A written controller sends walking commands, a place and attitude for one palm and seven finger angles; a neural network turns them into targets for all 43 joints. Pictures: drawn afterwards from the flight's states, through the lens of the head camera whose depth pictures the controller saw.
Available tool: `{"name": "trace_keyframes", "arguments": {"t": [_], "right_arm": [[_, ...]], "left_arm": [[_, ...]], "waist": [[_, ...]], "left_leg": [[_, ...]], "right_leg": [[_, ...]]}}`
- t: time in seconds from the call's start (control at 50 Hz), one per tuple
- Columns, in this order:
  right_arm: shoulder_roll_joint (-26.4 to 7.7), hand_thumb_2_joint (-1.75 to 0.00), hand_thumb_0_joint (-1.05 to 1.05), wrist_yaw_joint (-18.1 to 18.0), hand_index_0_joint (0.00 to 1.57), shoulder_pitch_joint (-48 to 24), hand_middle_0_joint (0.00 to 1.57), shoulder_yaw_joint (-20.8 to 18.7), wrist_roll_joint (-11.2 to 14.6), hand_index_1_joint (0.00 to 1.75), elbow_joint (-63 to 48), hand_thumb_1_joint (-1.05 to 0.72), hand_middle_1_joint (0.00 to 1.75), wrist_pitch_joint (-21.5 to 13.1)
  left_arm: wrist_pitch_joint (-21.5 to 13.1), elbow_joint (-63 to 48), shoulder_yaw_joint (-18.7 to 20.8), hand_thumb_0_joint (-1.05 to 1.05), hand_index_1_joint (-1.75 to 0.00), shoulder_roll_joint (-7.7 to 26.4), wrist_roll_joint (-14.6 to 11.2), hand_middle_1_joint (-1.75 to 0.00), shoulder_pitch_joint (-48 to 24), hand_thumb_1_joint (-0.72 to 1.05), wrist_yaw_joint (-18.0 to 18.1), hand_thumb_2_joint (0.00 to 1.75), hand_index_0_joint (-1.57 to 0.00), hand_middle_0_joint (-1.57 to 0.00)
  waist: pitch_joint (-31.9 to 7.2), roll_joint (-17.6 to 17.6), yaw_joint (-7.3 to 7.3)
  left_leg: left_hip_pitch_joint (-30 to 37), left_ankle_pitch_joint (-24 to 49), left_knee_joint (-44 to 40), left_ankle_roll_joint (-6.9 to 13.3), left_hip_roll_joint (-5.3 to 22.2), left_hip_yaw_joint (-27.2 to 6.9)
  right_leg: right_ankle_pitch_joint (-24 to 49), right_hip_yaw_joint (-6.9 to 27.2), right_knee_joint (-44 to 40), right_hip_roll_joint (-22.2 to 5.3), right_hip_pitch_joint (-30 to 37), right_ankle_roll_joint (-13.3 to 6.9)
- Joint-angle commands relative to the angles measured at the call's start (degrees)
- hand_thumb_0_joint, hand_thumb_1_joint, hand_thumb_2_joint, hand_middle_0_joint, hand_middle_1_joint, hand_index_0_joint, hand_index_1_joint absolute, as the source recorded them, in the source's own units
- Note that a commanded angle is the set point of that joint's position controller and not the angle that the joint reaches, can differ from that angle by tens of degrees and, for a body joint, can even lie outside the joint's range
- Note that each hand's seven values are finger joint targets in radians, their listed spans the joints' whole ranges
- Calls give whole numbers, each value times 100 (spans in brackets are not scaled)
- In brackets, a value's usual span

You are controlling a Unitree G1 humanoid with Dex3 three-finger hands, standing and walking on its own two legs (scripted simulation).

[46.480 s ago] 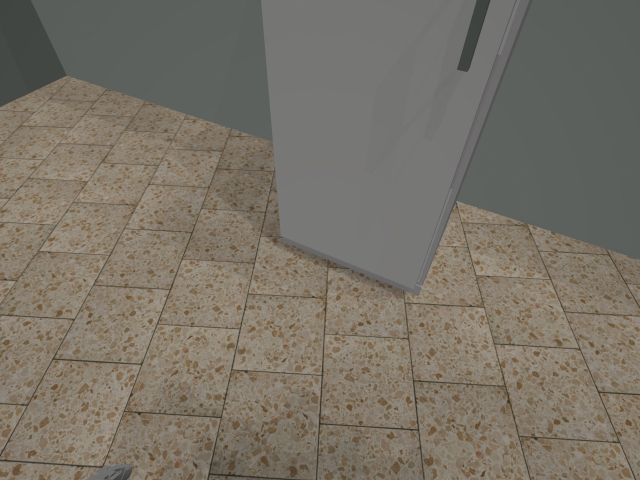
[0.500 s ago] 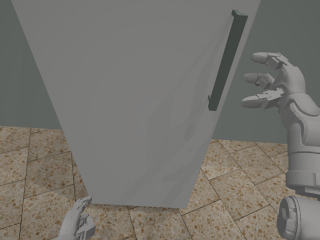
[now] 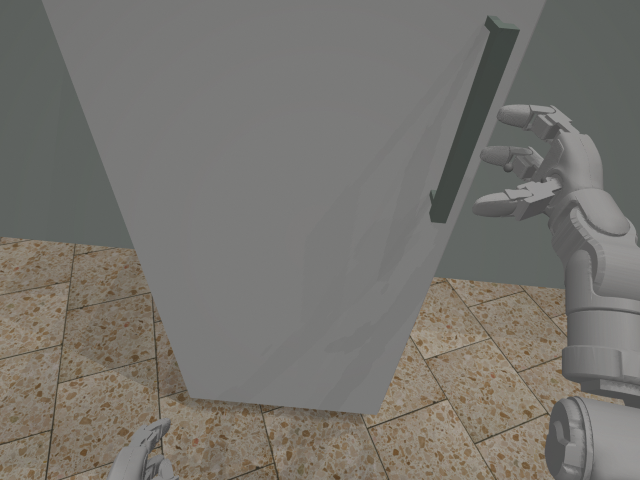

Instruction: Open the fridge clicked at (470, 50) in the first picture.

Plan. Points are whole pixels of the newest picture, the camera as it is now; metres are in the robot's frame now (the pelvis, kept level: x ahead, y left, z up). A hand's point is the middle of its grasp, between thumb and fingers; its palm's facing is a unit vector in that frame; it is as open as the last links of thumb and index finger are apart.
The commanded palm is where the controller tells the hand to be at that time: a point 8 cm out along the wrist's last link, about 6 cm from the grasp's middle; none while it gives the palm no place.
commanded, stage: feel for the door with the fingertips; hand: right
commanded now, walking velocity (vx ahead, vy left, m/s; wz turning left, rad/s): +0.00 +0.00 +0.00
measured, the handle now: (462, 131) +0.47 -0.13 +0.25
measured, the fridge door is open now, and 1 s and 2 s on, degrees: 0 0 0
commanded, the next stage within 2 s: slide the fingers in behind the handle in 0.72 s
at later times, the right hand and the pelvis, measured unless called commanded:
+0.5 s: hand (490, 156) +0.42 -0.15 +0.25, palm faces +0.04 +1.00 -0.01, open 14.0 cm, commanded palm +0.39 -0.21 +0.25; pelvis +0.00 +0.00 +0.00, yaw +0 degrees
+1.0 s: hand (490, 149) +0.43 -0.16 +0.26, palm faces +0.04 +1.00 +0.00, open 13.8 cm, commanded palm +0.40 -0.20 +0.25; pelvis +0.00 +0.00 +0.00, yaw +0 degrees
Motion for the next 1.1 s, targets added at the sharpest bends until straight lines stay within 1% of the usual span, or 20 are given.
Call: {"name": "trace_keyframes", "arguments": {"t": [0.0,0.04,0.08,0.12,0.14,0.18,0.24,0.32,0.38,0.46,0.5,0.54,0.62,0.66,0.7,0.76,0.78,0.88,1.04,1.08], "right_arm": [[-1046,-30,0,-219,30,-2939,30,-221,47,120,-1225,50,120,-274],[-1116,-30,0,-313,30,-3076,30,-295,-13,120,-1366,50,120,-232],[-856,-30,0,-369,30,-3105,30,-79,-54,120,-1416,50,120,-206],[-733,-30,0,-414,30,-2988,30,-48,-30,120,-1447,50,120,-208],[-925,-30,0,-439,30,-3027,30,-191,-52,120,-1532,50,120,-207],[-848,-30,0,-460,30,-3000,30,-149,-69,120,-1418,50,120,-147],[-881,-30,0,-471,30,-3052,30,-133,-97,120,-1228,50,120,-93],[-944,-30,0,-484,30,-3145,30,-172,-110,120,-1134,50,120,-125],[-811,-30,0,-429,30,-3537,30,16,-100,120,-942,50,120,-182],[-879,-30,0,-364,30,-3701,30,0,-107,120,-660,50,120,-320],[-1012,-30,0,-345,30,-3588,30,-113,-99,120,-529,50,120,-394],[-866,-30,0,-321,30,-3810,30,14,-112,120,-566,50,120,-458],[-1086,-30,0,-313,30,-3476,30,-229,-111,120,-461,50,120,-548],[-874,-30,0,-308,30,-3666,30,-46,-104,120,-455,50,120,-541],[-1175,-30,0,-323,30,-3575,30,-250,-130,120,-300,50,120,-543],[-977,-30,0,-304,30,-3893,30,-52,-165,120,-168,50,120,-531],[-1053,-30,0,-317,30,-3998,30,-94,-174,120,-53,50,120,-539],[-1035,-30,0,-308,30,-4038,30,-49,-211,120,165,50,120,-611],[-953,-30,0,-290,30,-3981,30,-39,-144,120,44,50,120,-680],[-925,-30,0,-305,30,-3911,30,-47,-159,120,-127,50,120,-679]], "left_arm": [[-302,-913,186,0,-30,601,19,-30,-933,90,18,90,-20,-20],[-284,-948,173,0,-30,574,31,-30,-977,90,19,90,-20,-20],[-237,-958,145,0,-30,520,34,-30,-1008,90,-6,90,-20,-20],[-214,-975,155,0,-30,521,50,-30,-1025,90,-34,90,-20,-20],[-188,-980,166,0,-30,531,52,-30,-1031,90,-35,90,-20,-20],[-126,-977,149,0,-30,504,55,-30,-1051,90,-39,90,-20,-20],[-44,-966,152,0,-30,535,54,-30,-1036,90,-21,90,-20,-20],[-3,-981,154,0,-30,526,56,-30,-1051,90,-10,90,-20,-20],[-7,-926,156,0,-30,527,45,-30,-961,90,19,90,-20,-20],[-22,-871,170,0,-30,550,53,-30,-851,90,44,90,-20,-20],[-41,-865,210,0,-30,589,60,-30,-795,90,43,90,-20,-20],[-55,-869,196,0,-30,559,58,-30,-770,90,31,90,-20,-20],[-60,-884,226,0,-30,602,65,-30,-702,90,11,90,-20,-20],[-74,-871,229,0,-30,587,57,-30,-669,90,5,90,-20,-20],[-65,-820,254,0,-30,646,70,-30,-609,90,12,90,-20,-20],[-76,-792,235,0,-30,610,54,-30,-575,90,26,90,-20,-20],[-88,-745,244,0,-30,634,57,-30,-512,90,35,90,-20,-20],[-109,-736,243,0,-30,633,59,-30,-436,90,34,90,-20,-20],[-148,-805,238,0,-30,632,59,-30,-487,90,22,90,-20,-20],[-150,-853,223,0,-30,597,59,-30,-541,90,15,90,-20,-20]], "waist": [[-1288,332,-48],[-1435,250,-68],[-1417,31,-45],[-1463,239,-64],[-1569,229,-86],[-1517,157,-69],[-1402,471,-35],[-1403,356,-50],[-1333,280,74],[-1386,271,98],[-1496,397,56],[-1510,126,81],[-1631,289,-20],[-1502,291,56],[-1461,431,11],[-1324,181,117],[-1285,299,150],[-1355,142,136],[-1380,399,113],[-1457,179,67]], "left_leg": [[-276,1669,-388,52,-84,6],[-187,1788,-358,58,-65,-33],[-208,1799,-316,81,-59,-12],[-111,2037,-280,84,-61,6],[-49,2119,-261,85,-63,-7],[-90,2136,-268,77,-61,-16],[-67,2168,-298,47,-59,-19],[-48,2170,-314,57,-43,-42],[-212,2029,-347,51,-52,-40],[-181,2058,-349,65,-46,-50],[-99,2142,-358,59,-57,-50],[-123,2207,-314,76,-48,-46],[54,2316,-286,86,-62,-34],[-92,2254,-309,70,-75,-26],[-41,2176,-353,69,-86,-25],[-297,1897,-391,60,-89,-44],[-340,1798,-417,60,-100,-37],[-375,1658,-415,77,-97,-51],[-335,1573,-443,65,-115,-38],[-300,1641,-419,80,-105,-59]], "right_leg": [[1227,171,-113,50,926,-279],[1311,159,-108,77,955,-285],[1366,160,-104,73,994,-250],[1547,169,-76,61,1014,-263],[1616,163,-71,64,1044,-256],[1589,130,-63,74,1043,-250],[1539,109,-86,76,925,-275],[1531,105,-70,88,919,-285],[1389,119,-64,99,941,-286],[1420,139,-63,103,938,-292],[1501,135,-51,84,955,-307],[1556,131,-47,110,971,-299],[1689,136,-67,90,920,-300],[1602,131,-61,87,923,-304],[1556,136,-80,78,841,-314],[1320,125,-87,91,844,-305],[1243,144,-93,80,818,-306],[1177,158,-111,75,819,-292],[1089,182,-157,55,824,-309],[1186,159,-148,66,889,-299]]}}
